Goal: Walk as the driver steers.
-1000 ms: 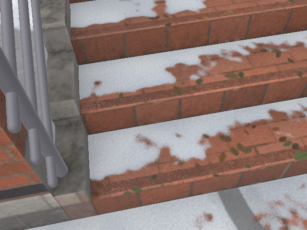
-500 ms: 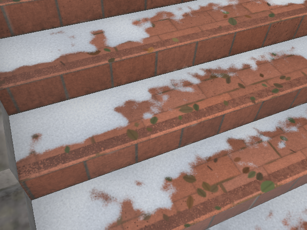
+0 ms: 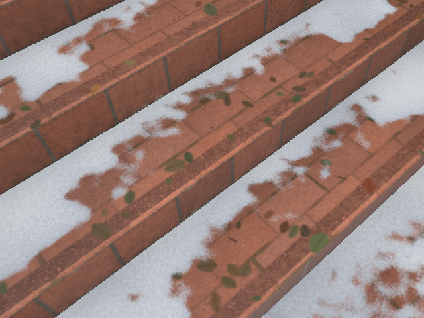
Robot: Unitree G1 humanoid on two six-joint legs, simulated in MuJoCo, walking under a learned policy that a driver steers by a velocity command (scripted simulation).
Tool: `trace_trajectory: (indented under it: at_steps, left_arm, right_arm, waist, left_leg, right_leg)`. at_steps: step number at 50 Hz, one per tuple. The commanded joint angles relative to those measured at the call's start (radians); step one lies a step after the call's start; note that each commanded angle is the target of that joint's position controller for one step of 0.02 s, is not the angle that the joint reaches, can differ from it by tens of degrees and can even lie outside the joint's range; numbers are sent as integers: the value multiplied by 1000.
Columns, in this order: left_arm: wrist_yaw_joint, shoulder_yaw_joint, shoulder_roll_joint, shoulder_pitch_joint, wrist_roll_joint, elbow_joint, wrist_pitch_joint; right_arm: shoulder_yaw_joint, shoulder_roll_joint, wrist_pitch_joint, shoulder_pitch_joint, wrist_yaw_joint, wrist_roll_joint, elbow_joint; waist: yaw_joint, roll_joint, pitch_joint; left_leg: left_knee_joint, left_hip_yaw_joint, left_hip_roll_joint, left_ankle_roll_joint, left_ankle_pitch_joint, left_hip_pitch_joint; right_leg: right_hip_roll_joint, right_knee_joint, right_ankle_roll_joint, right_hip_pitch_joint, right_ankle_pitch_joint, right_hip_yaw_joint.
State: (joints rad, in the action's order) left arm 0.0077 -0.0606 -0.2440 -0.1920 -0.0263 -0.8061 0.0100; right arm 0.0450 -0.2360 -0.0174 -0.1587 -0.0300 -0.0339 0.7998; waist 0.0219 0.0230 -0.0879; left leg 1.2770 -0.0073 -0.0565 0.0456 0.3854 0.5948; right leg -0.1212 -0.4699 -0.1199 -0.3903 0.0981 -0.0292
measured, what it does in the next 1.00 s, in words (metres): steps on the spot: left foot, then right foot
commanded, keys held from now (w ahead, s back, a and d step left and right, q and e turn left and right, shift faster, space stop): e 0.10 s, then no key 0.90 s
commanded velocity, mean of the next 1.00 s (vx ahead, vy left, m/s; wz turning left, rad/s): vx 0.02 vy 0.00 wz -0.20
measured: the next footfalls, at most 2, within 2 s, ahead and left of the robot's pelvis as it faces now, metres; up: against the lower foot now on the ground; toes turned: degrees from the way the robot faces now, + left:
left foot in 0.34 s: +0.04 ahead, +0.13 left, +0.00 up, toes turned -9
right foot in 0.64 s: -0.01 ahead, -0.15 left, +0.00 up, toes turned -6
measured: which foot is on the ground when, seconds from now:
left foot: up 0.00-0.32, down 0.34-1.00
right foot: down 0.00-0.36, up 0.38-0.62, down 0.64-1.00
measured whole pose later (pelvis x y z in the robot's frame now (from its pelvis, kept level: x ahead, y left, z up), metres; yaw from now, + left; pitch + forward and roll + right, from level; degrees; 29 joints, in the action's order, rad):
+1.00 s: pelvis -0.03 -0.03 +0.00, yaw -9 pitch -2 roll +0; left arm 0.03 -0.04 -0.18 -0.24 -0.01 -0.91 0.00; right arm 0.05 -0.25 0.01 -0.27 -0.05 -0.01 1.00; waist -0.02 0.01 -0.04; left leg 0.48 -0.03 -0.08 0.09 0.26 0.19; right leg -0.03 -0.52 -0.01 -0.20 0.29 -0.06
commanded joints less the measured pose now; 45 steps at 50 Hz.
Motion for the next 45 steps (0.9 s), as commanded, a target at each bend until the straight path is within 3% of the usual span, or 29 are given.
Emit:
trace_trajectory:
  at_steps: [1, 2, 6, 7, 8, 10, 13, 14, 15, 16, 17, 18, 19, 20, 22, 23, 25, 27, 29, 31, 32, 33, 34, 35, 36, 37, 39, 41, 45]
  left_arm:
    - [6, -41, -166, -12, -6, 70, -3]
    - [7, -40, -154, -14, -9, 73, 2]
    - [14, -43, -154, -62, -3, 67, 23]
    - [18, -44, -152, -59, 7, 66, 25]
    - [44, -39, -130, 60, 44, 128, 17]
    - [60, -39, -134, 50, 33, 129, 17]
    - [58, -41, -127, -19, 22, 117, 40]
    - [57, -40, -125, -23, 27, 118, 45]
    - [56, -39, -124, -13, 44, 118, 48]
    - [53, -39, -122, -35, 55, 115, 47]
    - [48, -40, -116, -60, 50, 107, 44]
    - [43, -51, -125, -48, 51, 126, 33]
    - [36, -66, -166, 0, 46, 145, 14]
    - [27, -85, -207, 9, 37, 137, 7]
    - [21, -78, -158, -72, 30, 83, 25]
    - [20, -66, -117, -78, 27, 70, 31]
    - [22, -44, -58, -42, 31, 71, 30]
    - [19, -19, -13, 9, 29, 78, 26]
    - [18, -18, -33, 39, 39, 81, 21]
    - [17, -24, -64, 5, 37, 59, 19]
    - [22, -31, -100, -13, 29, 61, 18]
    - [31, -45, -177, -50, 21, 53, 19]
    - [24, -46, -171, -64, 21, 24, 22]
    - [12, -37, -109, -65, 23, 18, 20]
    - [11, -30, -96, -64, 16, 11, 16]
    - [11, -26, -96, -52, 11, 5, 10]
    - [14, -21, -86, -39, 13, -7, -7]
    - [16, -14, -75, -28, 21, -20, -14]
    - [20, -7, -66, -45, 15, -43, -21]
  right_arm:
    - [19, -69, -5, -118, -11, 8, -42]
    - [16, -59, -9, -115, -18, 11, -45]
    - [15, -66, -11, -54, -19, 14, -91]
    - [13, -61, -21, -42, -17, 4, -98]
    - [27, -88, -2, 2, -37, 44, -102]
    - [25, -90, 7, -28, -48, 44, -80]
    - [25, -87, 14, -48, -29, 49, -56]
    - [27, -88, 18, -63, -20, 48, -46]
    - [29, -84, 24, -91, -10, 46, -27]
    - [32, -87, 29, -107, -5, 33, -12]
    - [36, -109, 30, -110, -4, 16, -7]
    - [50, -175, 31, -119, -5, -19, -7]
    - [54, -186, 45, -61, -7, -46, -37]
    - [56, -185, 54, -1, -17, -32, -50]
    - [44, -136, 61, 94, -24, 15, -70]
    - [33, -105, 60, 89, -21, 24, -63]
    - [21, -80, 49, 44, -13, 20, -34]
    - [20, -98, 38, 20, -8, 14, -15]
    - [32, -155, 27, -34, -5, 20, 3]
    - [25, -150, 36, -81, 8, 37, 26]
    - [20, -144, 50, -95, 14, 27, 38]
    - [13, -124, 71, -117, 29, 0, 36]
    - [14, -113, 82, -151, 35, -1, 48]
    - [14, -125, 78, -67, 34, 5, 54]
    - [17, -129, 70, -32, 25, 17, 53]
    - [11, -97, 58, -23, 15, 20, 56]
    - [12, -93, 41, -53, -2, 16, 73]
    - [10, -82, 38, -54, -9, 17, 92]
    - [15, -91, 35, -99, -19, 21, 136]
  waist:
    - [-22, -101, 191]
    - [-16, -132, 195]
    - [21, -112, 170]
    - [20, -122, 172]
    - [3, -108, 194]
    - [16, -143, 191]
    - [37, -149, 149]
    - [30, -143, 137]
    - [-1, -105, 131]
    - [-11, -74, 117]
    - [-1, -4, 114]
    - [6, 167, 97]
    - [-22, 250, 94]
    - [-3, 187, 101]
    - [42, 95, 106]
    - [35, 76, 97]
    - [17, 95, 88]
    - [-9, 139, 119]
    - [-47, 162, 124]
    - [-33, 139, 100]
    - [-29, 118, 106]
    - [-59, -2, 161]
    - [-76, -100, 182]
    - [-21, -59, 143]
    - [-12, -20, 106]
    - [-23, -52, 77]
    - [-36, -101, 57]
    - [-43, -95, 58]
    - [-36, -88, 30]
  left_leg:
    - [0, -8, 29, 12, -9, -24]
    - [11, -1, 41, 11, 1, -27]
    - [-211, -27, 57, 2, 17, -32]
    - [-265, -35, 60, -5, 16, -39]
    - [-326, -109, 51, 24, -16, -47]
    - [-432, -91, 52, 34, -4, -137]
    - [-594, -39, 70, 3, 44, -264]
    - [-667, -33, 70, -15, 20, -295]
    - [-799, -26, 67, -41, -54, -357]
    - [-897, -20, 52, -63, -131, -424]
    - [-900, -71, -21, -92, -170, -494]
    - [-920, -250, -182, -201, -266, -453]
    - [-1019, -429, -351, -332, -406, -352]
    - [-1005, -411, -365, -353, -475, -315]
    - [-951, -257, -250, -262, -507, -346]
    - [-934, -215, -217, -246, -526, -361]
    - [-911, -148, -153, -228, -525, -410]
    - [-878, -120, -126, -210, -565, -452]
    - [-859, -157, -145, -219, -603, -456]
    - [-853, -157, -122, -175, -566, -436]
    - [-848, -159, -115, -134, -501, -401]
    - [-813, -108, -65, -84, -422, -340]
    - [-864, -42, -16, -38, -297, -361]
    - [-846, -3, 10, 1, -216, -392]
    - [-832, 5, 14, 9, -181, -381]
    - [-829, 7, 13, 10, -175, -379]
    - [-830, 10, 15, 20, -167, -390]
    - [-827, 11, 17, 25, -180, -407]
    - [-839, 18, 11, 34, -170, -396]
  right_leg:
    - [261, 136, -119, 125, -296, -291]
    - [253, 134, -118, 134, -256, -310]
    - [251, 184, -91, 192, -5, -395]
    - [253, 185, -91, 216, 17, -413]
    - [272, 188, -75, 225, 134, -489]
    - [270, 203, -60, 195, 169, -465]
    - [247, 236, -65, 150, 230, -473]
    - [239, 239, -65, 145, 243, -476]
    - [219, 233, -54, 127, 272, -472]
    - [182, 219, -25, 89, 313, -435]
    - [133, 125, 15, 12, 383, -371]
    - [13, -63, 73, -73, 430, -206]
    - [-33, -339, 120, -97, 465, -127]
    - [-14, -571, 154, -96, 460, -149]
    - [-5, -740, 185, -116, 381, -164]
    - [-3, -747, 201, -123, 352, -164]
    - [27, -568, 225, -107, 317, -126]
    - [88, -318, 240, -14, 319, -38]
    - [95, -150, 240, 74, 307, 26]
    - [99, 111, 211, 181, 26, 26]
    - [134, 145, 184, 254, -62, -33]
    - [214, 42, 154, 370, -348, -107]
    - [198, -18, 103, 337, -243, -82]
    - [177, 7, 86, 266, -106, -79]
    - [176, 41, 84, 220, -41, -88]
    - [171, 54, 90, 193, -26, -88]
    - [168, 69, 94, 159, 13, -86]
    - [166, 77, 93, 139, 42, -90]
    - [163, 102, 90, 126, 124, -99]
